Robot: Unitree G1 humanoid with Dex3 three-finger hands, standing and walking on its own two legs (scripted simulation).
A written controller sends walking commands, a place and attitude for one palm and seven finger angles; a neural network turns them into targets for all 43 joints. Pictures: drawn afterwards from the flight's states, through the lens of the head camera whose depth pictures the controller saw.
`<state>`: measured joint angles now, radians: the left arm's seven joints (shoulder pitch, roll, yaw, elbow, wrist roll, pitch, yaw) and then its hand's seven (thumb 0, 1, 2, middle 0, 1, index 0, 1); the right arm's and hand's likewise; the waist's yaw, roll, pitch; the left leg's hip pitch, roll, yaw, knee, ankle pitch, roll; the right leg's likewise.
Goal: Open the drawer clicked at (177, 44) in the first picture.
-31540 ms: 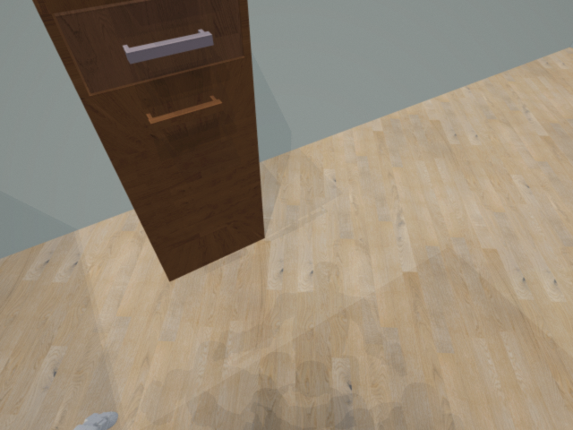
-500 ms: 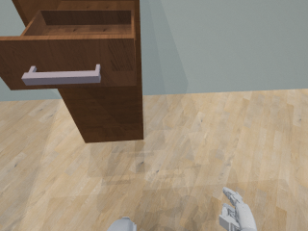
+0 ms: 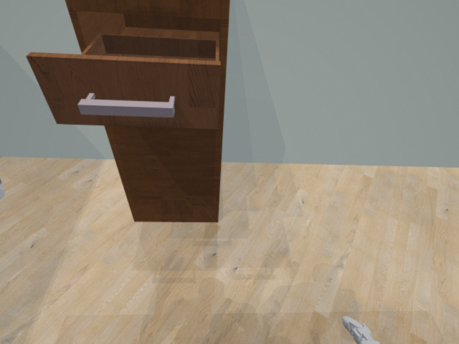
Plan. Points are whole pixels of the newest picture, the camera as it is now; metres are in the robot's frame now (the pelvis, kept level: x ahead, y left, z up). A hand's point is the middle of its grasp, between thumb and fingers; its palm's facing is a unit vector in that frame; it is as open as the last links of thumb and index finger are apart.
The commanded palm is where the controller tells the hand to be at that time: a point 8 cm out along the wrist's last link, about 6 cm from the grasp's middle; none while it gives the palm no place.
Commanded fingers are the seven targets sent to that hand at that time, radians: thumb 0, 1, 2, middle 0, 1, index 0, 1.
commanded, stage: stop stepping back and stand still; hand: left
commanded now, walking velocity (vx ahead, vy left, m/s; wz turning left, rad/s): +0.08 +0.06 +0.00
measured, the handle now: (130, 103) +0.55 +0.26 +0.15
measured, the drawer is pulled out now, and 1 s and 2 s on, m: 0.29 0.29 0.29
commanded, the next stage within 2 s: let the arm hang, fingers relaxed in 0.60 s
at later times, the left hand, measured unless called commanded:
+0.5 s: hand (7, 132) +0.19 +0.20 +0.34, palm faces +0.62 -0.60 -0.51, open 7.4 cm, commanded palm +0.15 +0.28 +0.33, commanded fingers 0.00 0.90 0.90 -0.20 -0.30 -0.20 -0.30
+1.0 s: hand out of the picture +0.03 +0.19 -0.17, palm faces +0.04 -0.98 -0.20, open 6.8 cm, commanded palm none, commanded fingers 0.00 0.90 0.90 -0.20 -0.30 -0.20 -0.30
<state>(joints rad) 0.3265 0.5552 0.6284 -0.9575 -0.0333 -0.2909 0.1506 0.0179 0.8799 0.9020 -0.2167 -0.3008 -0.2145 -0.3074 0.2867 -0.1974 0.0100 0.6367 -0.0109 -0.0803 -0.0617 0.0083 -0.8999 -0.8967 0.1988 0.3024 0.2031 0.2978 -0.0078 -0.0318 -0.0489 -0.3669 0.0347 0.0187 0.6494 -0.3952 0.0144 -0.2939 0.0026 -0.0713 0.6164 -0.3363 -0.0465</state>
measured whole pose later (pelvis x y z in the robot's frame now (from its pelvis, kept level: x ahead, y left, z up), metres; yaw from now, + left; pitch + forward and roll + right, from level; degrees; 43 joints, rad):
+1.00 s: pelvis -0.02 +0.01 +0.00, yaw +3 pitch -1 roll +1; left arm 0.29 0.18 0.03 0.86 0.01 0.06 0.02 -0.03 1.03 0.90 -0.21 -0.30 -0.20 -0.30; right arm 0.22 -0.22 0.00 0.88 -0.02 0.03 0.00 0.00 -0.90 -0.90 0.20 0.30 0.20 0.30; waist -0.04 -0.03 0.09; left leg -0.37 -0.02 0.00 0.64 -0.30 0.00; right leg -0.33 0.02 0.00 0.68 -0.34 -0.04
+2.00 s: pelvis +0.00 +0.01 +0.02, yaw +2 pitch -2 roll +0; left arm 0.22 0.16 0.01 1.17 0.00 0.00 0.03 0.01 0.91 0.90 -0.20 -0.30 -0.20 -0.30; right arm 0.25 -0.18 -0.01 1.13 -0.02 0.02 -0.03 0.00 -0.91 -0.90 0.19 0.30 0.20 0.30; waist -0.02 0.03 0.07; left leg -0.20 0.00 0.00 0.39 -0.16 0.00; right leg -0.14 0.04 0.01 0.39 -0.23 -0.03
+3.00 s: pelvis +0.02 +0.01 +0.02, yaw +2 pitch -2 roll +0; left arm 0.23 0.18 0.01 1.16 0.00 -0.01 0.03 0.01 0.91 0.90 -0.20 -0.30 -0.20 -0.30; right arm 0.23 -0.17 -0.01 1.14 -0.01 0.01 -0.04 0.00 -0.91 -0.90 0.20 0.30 0.20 0.30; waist -0.02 0.01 0.06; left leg -0.16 0.00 0.01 0.37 -0.18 0.00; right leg -0.09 0.04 0.02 0.37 -0.24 -0.03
